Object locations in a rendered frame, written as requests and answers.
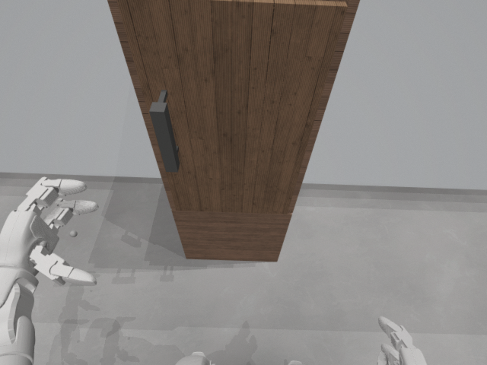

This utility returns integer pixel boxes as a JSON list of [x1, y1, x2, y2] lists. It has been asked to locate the robot left forearm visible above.
[[0, 266, 39, 365]]

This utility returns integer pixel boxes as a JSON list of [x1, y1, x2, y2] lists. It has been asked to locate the right robot hand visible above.
[[377, 316, 428, 365]]

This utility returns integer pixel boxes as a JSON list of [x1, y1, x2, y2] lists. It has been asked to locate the left robot hand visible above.
[[0, 177, 99, 286]]

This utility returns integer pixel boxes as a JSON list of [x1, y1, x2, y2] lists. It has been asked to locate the cupboard door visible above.
[[116, 0, 348, 214]]

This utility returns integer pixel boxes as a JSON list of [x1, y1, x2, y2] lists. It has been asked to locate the handle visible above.
[[149, 90, 180, 173]]

